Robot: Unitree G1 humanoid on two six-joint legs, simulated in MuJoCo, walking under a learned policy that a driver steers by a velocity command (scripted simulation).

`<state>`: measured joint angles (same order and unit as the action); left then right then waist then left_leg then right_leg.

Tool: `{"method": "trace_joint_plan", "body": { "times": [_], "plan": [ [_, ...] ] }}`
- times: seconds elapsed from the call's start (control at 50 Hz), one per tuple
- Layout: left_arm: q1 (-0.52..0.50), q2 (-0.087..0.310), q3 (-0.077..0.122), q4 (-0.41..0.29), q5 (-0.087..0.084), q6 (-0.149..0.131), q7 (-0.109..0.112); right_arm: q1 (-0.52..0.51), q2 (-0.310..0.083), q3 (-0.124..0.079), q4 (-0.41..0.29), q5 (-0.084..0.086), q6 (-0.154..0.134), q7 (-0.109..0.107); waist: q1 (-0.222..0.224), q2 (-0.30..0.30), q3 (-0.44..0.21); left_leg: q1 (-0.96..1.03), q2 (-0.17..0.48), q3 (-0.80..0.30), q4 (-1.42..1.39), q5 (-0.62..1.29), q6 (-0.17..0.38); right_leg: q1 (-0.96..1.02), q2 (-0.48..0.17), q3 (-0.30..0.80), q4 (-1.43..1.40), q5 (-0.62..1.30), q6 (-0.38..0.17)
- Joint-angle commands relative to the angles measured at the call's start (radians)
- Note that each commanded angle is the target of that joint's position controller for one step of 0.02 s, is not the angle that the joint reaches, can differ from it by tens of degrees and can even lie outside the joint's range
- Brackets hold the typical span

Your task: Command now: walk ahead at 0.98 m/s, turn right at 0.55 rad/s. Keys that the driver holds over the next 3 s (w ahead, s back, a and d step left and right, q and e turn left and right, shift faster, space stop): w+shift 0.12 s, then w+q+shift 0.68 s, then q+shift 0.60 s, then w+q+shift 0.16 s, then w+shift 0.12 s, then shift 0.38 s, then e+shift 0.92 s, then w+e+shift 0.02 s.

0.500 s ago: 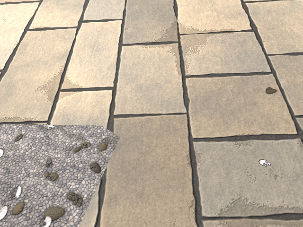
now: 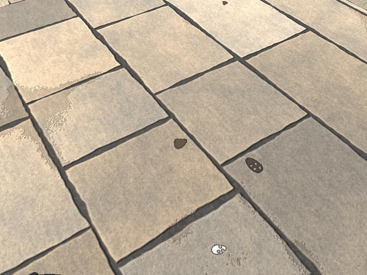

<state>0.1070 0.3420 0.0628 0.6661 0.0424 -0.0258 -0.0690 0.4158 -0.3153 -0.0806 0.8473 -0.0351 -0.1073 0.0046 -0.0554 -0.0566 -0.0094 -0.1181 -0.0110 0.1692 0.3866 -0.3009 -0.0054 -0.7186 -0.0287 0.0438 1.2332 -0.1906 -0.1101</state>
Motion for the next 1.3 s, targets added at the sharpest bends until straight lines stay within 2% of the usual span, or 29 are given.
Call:
{"method": "trace_joint_plan", "body": {
  "times": [0.02,0.12,0.18,0.2,0.22,0.24,0.26,0.3,0.36,0.44,0.56,0.62,0.66,0.68,0.7,0.72,0.76,0.8,0.9,0.98,1.02,1.04,1.06,1.08,1.1,1.12,1.16,1.2,1.3],
  "plan": [
    [-0.033,-0.027,-0.033,-0.090,-0.001,-0.005,-0.015,-0.072,-0.030,0.017,-0.047,0.003,-0.041,0.013,0.092,0.105,0.126,-0.079,0.255,-0.167,-0.315,0.154,0.127,-0.089,-0.040,0.086,-0.141,0.135,0.007],
    [-0.218,-0.040,-0.060,-0.125,-0.001,-0.028,-0.035,0.059,-0.112,0.015,0.019,0.016,-0.032,0.010,0.036,0.074,0.174,0.005,0.239,0.009,-0.388,0.617,0.124,0.156,0.027,-0.144,-0.518,0.206,-0.048],
    [-0.021,0.025,-0.036,-0.064,0.018,-0.037,0.004,0.096,-0.202,0.009,0.063,0.015,0.002,-0.012,0.167,0.182,-0.006,0.161,0.276,-0.013,0.017,1.282,0.124,0.441,0.115,-0.164,-0.588,-0.001,-0.080],
    [0.201,0.066,-0.014,0.007,0.016,-0.041,0.021,0.068,-0.214,0.009,0.059,0.023,0.015,-0.018,0.278,0.179,-0.120,0.077,0.253,-0.020,0.288,1.224,0.118,0.707,0.109,-0.123,-0.686,0.026,-0.092],
    [0.350,0.155,0.017,0.055,0.036,-0.040,0.045,0.076,-0.143,0.024,0.031,0.021,0.015,-0.012,0.304,0.121,-0.247,-0.166,0.192,-0.052,0.637,0.770,0.117,1.004,-0.068,0.077,-0.647,-0.180,-0.088],
    [0.322,0.236,0.035,0.040,0.053,-0.049,0.058,0.190,0.037,0.058,-0.022,0.052,0.011,0.013,0.154,-0.137,-0.395,-0.533,0.045,-0.149,1.019,-0.200,0.099,1.255,-0.403,0.580,-0.738,-0.406,-0.122],
    [0.342,0.198,0.038,0.043,0.022,-0.050,0.060,0.056,-0.080,0.029,-0.046,0.062,0.009,-0.001,0.225,-0.020,-0.405,-0.585,0.042,-0.258,1.092,-0.102,0.129,1.140,-0.402,0.687,-0.889,-0.394,-0.081],
    [0.232,0.092,0.016,0.091,0.011,-0.068,0.055,-0.027,-0.039,0.034,-0.055,0.056,0.009,0.007,0.128,0.036,-0.075,-0.601,0.115,-0.242,0.969,0.073,0.123,0.809,-0.308,0.376,-0.949,-0.156,-0.049],
    [0.193,-0.011,-0.008,0.120,-0.014,-0.090,0.055,0.037,0.016,0.034,-0.002,0.026,0.062,0.033,0.037,-0.012,0.002,-0.498,0.161,-0.242,0.905,0.103,0.097,0.610,-0.220,0.130,-1.040,-0.033,0.006],
    [0.223,-0.041,-0.015,0.167,-0.033,-0.119,0.050,-0.158,0.048,0.037,-0.075,0.021,0.092,0.050,0.027,-0.008,0.121,-0.616,0.164,-0.176,0.811,0.241,0.084,0.565,-0.155,-0.138,-1.110,0.274,0.067],
    [0.263,0.031,-0.017,0.198,-0.030,-0.123,0.086,-0.340,0.022,0.059,-0.145,0.021,0.078,0.078,0.015,0.013,0.141,-0.472,0.035,0.026,0.389,0.446,0.161,0.680,-0.122,-0.343,-1.077,0.875,0.120],
    [0.215,0.139,0.010,0.170,-0.017,-0.088,0.124,-0.099,-0.071,0.031,-0.081,0.024,0.088,0.070,-0.131,-0.062,-0.022,-0.169,-0.074,0.056,0.367,0.327,0.199,0.764,-0.182,-0.328,-0.743,1.334,0.127],
    [0.088,0.172,0.028,0.129,-0.006,-0.052,0.118,0.296,-0.166,-0.024,0.034,0.028,0.093,0.039,-0.319,-0.005,-0.160,0.238,-0.068,-0.077,0.301,0.176,0.285,0.562,-0.163,-0.286,-0.098,1.095,0.096],
    [0.022,0.052,0.004,0.121,-0.001,-0.057,0.089,0.211,-0.183,-0.045,0.036,0.063,0.104,0.020,-0.257,0.239,-0.034,0.275,-0.020,-0.210,0.227,0.158,0.310,0.276,0.072,-0.256,0.336,-0.015,0.093],
    [0.176,-0.040,-0.032,0.002,-0.009,-0.083,0.079,0.068,-0.286,-0.054,-0.010,0.024,0.111,0.019,-0.018,0.366,-0.121,0.446,0.149,-0.702,0.165,0.273,0.492,-0.088,0.120,-0.083,0.565,-0.297,0.141],
    [0.167,-0.007,-0.046,-0.029,-0.005,-0.112,0.077,0.036,-0.277,-0.063,-0.057,0.016,0.110,0.011,-0.050,0.241,-0.229,0.506,0.269,-1.011,-0.095,-0.099,0.559,-0.192,0.084,0.063,0.528,-0.273,0.121],
    [0.076,0.048,-0.039,-0.024,0.004,-0.123,0.073,-0.008,-0.126,-0.029,-0.036,0.011,0.093,-0.003,0.033,-0.051,0.016,0.160,0.230,-0.921,-0.203,-0.182,0.430,-0.127,-0.020,0.076,0.266,-0.156,0.116],
    [0.071,0.024,-0.052,-0.020,0.040,-0.075,0.073,-0.042,-0.119,-0.019,-0.043,0.025,0.058,-0.009,0.092,-0.082,0.084,-0.081,0.137,-0.748,-0.199,-0.004,0.389,0.000,-0.066,0.065,0.134,-0.157,0.148],
    [-0.096,-0.040,-0.082,-0.106,0.007,-0.046,0.063,-0.023,-0.148,-0.028,-0.042,0.045,0.036,-0.006,0.057,-0.011,0.086,-0.261,-0.046,-0.441,-0.068,0.848,0.254,0.226,-0.018,-0.065,-0.357,0.111,0.179],
    [-0.144,-0.037,-0.088,-0.133,-0.020,-0.046,0.075,0.040,-0.148,-0.042,-0.035,0.045,0.076,-0.005,-0.027,0.123,-0.023,-0.137,-0.109,-0.465,0.088,0.855,0.119,0.371,0.115,-0.082,-0.641,0.270,0.139],
    [-0.045,0.027,-0.066,-0.111,-0.018,-0.059,0.096,-0.018,-0.156,-0.049,-0.066,0.034,0.078,-0.012,0.029,0.144,-0.064,-0.128,-0.108,-0.546,0.252,0.773,0.077,0.517,0.135,-0.021,-0.755,0.297,0.132],
    [0.090,0.060,-0.051,-0.071,-0.020,-0.070,0.105,-0.082,-0.165,-0.052,-0.092,0.034,0.071,-0.012,0.112,0.128,-0.110,-0.136,-0.125,-0.535,0.417,0.695,0.055,0.645,0.102,0.009,-0.841,0.399,0.119],
    [0.243,0.106,-0.035,-0.028,-0.006,-0.083,0.110,-0.093,-0.107,-0.038,-0.118,0.048,0.065,-0.012,0.166,0.080,-0.192,-0.231,-0.152,-0.471,0.660,0.343,0.030,0.845,-0.056,0.104,-0.822,0.559,0.085],
    [0.324,0.144,-0.031,-0.031,0.009,-0.082,0.109,-0.036,0.000,-0.012,-0.150,0.053,0.073,-0.028,0.141,-0.080,-0.288,-0.418,-0.217,-0.324,0.956,-0.478,0.037,1.032,-0.373,0.317,-0.646,1.121,0.056],
    [0.293,0.115,-0.030,-0.061,0.011,-0.067,0.088,0.152,-0.040,-0.014,-0.160,0.061,0.085,-0.040,0.033,-0.128,-0.462,-0.459,-0.149,-0.331,1.098,-0.450,0.020,1.095,-0.538,0.503,-0.609,1.269,-0.049],
    [0.156,0.105,-0.011,-0.084,-0.013,-0.059,0.103,0.140,-0.093,-0.020,-0.147,0.038,0.100,-0.038,0.031,-0.140,-0.474,-0.505,-0.096,-0.289,1.163,-0.272,0.014,1.005,-0.517,0.564,-0.711,0.808,-0.147],
    [0.049,-0.031,-0.051,-0.102,-0.014,-0.035,0.117,-0.048,-0.127,-0.034,-0.171,-0.001,0.133,-0.006,0.037,-0.020,-0.230,-0.501,-0.033,-0.241,1.042,-0.129,-0.017,0.699,-0.314,0.316,-0.850,0.317,-0.091],
    [0.078,0.009,-0.038,-0.065,-0.016,-0.026,0.118,-0.083,-0.097,-0.026,-0.196,0.002,0.168,0.022,0.030,-0.043,-0.106,-0.449,0.002,-0.227,0.976,-0.125,-0.030,0.528,-0.280,0.153,-0.895,0.447,-0.084],
    [0.091,0.054,-0.010,-0.037,-0.008,-0.026,0.099,-0.164,-0.048,-0.003,-0.272,0.008,0.193,0.035,0.008,-0.083,-0.099,-0.404,0.055,-0.192,0.758,-0.036,-0.005,0.464,-0.305,-0.020,-0.923,0.425,-0.083]
  ]
}}
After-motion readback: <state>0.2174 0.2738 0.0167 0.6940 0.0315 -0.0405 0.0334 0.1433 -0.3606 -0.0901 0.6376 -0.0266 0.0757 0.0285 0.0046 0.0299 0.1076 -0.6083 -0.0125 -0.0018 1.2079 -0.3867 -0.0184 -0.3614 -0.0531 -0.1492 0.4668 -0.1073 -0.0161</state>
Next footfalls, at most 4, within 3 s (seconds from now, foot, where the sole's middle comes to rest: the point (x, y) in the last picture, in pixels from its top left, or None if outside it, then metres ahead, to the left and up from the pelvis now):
0.22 right None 0.39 -0.12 -0.77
0.66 left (171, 197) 0.82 0.04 -0.77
1.06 right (158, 126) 1.22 0.08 -0.77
1.50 left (136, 165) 0.99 0.19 -0.77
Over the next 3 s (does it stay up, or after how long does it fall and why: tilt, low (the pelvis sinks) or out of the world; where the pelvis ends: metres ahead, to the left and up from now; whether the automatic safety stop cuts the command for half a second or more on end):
stays up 1.14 0.35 0.00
